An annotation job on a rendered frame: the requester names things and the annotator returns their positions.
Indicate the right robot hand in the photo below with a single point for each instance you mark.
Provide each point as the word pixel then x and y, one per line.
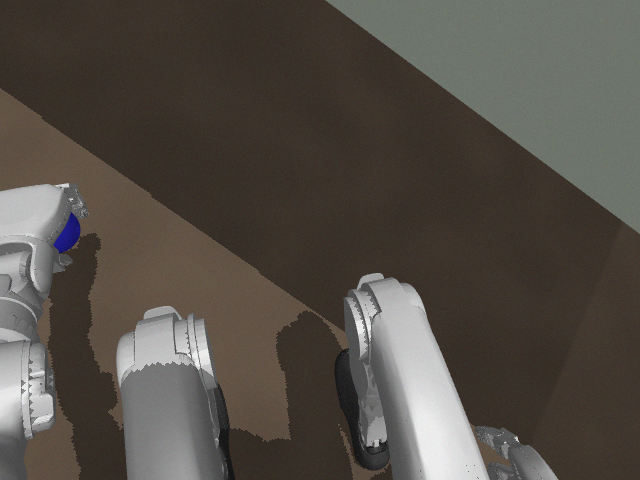
pixel 526 463

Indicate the ball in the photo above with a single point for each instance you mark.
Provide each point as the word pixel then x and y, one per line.
pixel 69 236

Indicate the right robot foot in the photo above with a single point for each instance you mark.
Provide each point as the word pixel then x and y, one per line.
pixel 368 457

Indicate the left robot hand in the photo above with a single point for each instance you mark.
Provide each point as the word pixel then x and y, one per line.
pixel 42 212

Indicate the left robot foot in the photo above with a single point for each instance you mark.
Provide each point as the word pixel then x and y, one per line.
pixel 224 433

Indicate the left robot arm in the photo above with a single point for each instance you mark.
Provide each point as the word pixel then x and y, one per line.
pixel 27 384

